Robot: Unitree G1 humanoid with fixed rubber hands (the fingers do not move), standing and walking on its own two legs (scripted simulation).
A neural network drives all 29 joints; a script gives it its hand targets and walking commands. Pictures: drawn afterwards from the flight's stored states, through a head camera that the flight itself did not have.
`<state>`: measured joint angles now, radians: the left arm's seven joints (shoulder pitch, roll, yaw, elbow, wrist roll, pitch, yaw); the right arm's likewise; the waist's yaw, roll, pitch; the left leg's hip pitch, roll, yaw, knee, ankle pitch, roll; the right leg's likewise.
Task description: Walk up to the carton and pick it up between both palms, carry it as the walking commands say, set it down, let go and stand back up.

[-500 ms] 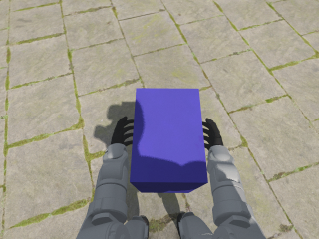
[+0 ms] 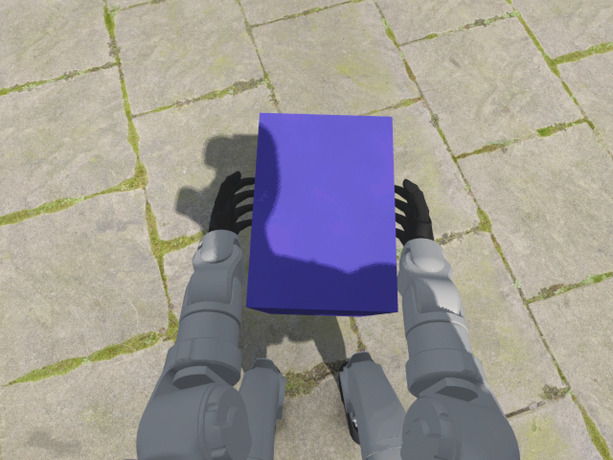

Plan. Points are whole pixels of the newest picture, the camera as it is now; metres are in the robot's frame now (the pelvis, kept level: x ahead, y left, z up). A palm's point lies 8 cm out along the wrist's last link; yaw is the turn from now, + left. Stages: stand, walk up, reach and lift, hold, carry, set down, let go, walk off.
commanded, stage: set down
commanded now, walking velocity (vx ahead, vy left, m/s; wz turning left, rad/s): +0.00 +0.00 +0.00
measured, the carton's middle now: (319, 234) +0.41 -0.02 -0.13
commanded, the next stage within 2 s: none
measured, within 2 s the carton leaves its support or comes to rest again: neither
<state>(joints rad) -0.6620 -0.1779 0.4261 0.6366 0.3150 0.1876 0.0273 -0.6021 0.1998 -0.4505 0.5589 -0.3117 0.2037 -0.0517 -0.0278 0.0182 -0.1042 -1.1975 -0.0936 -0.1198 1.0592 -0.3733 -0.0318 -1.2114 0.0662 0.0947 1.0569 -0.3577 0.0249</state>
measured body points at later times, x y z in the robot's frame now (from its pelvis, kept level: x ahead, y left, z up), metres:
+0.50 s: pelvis -0.01 +0.01 -0.07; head +0.22 -0.01 +0.31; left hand +0.44 +0.11 -0.15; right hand +0.42 -0.15 -0.16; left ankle +0.06 +0.13 -0.65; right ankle +0.06 -0.12 -0.65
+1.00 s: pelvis -0.03 +0.00 -0.15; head +0.24 -0.01 +0.21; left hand +0.47 +0.11 -0.24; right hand +0.45 -0.15 -0.25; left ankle +0.06 +0.13 -0.65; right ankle +0.06 -0.13 -0.65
